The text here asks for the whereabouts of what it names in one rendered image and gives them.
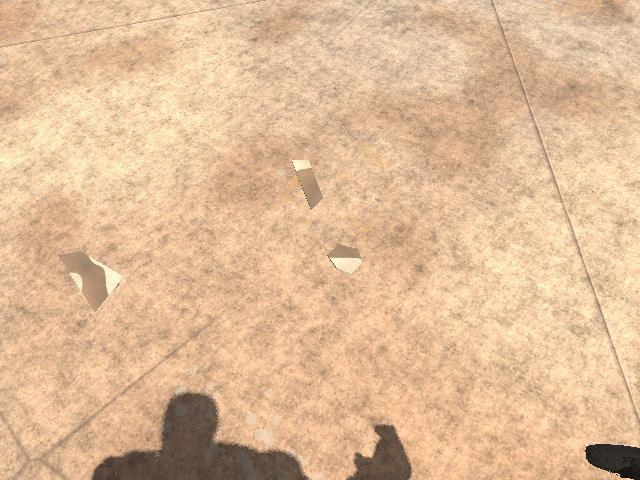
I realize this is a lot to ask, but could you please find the right robot hand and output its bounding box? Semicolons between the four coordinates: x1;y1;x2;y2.
585;444;640;480

